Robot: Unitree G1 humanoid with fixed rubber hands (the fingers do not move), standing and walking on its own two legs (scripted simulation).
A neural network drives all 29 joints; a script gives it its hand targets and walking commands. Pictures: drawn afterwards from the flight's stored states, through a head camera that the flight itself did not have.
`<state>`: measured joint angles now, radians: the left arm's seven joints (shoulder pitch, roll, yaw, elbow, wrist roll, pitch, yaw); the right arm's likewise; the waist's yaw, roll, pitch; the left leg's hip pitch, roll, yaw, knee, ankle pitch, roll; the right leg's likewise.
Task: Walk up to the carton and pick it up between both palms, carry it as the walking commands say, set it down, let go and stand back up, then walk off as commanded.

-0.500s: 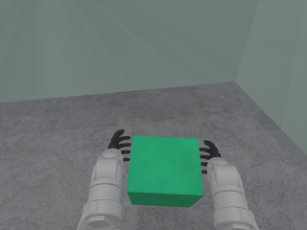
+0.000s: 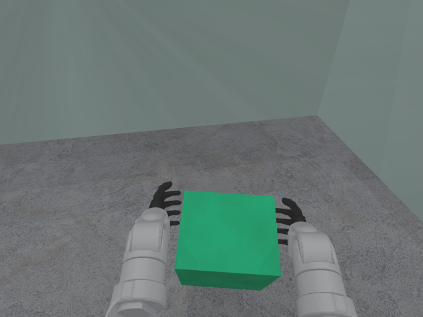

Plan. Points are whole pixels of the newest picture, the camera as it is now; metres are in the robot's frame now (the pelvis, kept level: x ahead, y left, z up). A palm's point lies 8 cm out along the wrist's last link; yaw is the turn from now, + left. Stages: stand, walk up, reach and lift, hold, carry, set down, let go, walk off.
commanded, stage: hold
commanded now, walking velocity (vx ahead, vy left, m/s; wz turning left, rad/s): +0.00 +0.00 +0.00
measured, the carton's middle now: (224, 243) +0.31 +0.00 -0.04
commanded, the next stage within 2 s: carry in 0.82 s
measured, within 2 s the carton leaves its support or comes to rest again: neither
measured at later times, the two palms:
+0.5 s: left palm (156, 220) +0.29 +0.14 +0.07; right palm (297, 233) +0.29 -0.14 +0.04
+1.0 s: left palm (164, 212) +0.31 +0.12 +0.07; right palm (296, 229) +0.29 -0.14 +0.05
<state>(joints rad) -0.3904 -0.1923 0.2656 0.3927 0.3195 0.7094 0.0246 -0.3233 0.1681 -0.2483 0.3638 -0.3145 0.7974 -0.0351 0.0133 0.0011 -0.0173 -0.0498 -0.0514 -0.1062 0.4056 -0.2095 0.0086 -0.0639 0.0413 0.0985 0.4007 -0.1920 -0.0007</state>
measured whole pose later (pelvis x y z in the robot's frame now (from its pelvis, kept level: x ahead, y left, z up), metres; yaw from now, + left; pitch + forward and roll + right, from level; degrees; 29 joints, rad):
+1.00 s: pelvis -0.01 -0.01 -0.01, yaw -2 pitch +0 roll +0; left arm -0.39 -0.19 0.19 0.21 0.23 0.77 0.20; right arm -0.34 0.17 -0.14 0.22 -0.24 0.87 -0.15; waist 0.02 -0.02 -0.07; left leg -0.30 -0.03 -0.05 0.54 -0.25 0.00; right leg -0.33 0.06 0.10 0.55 -0.21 0.00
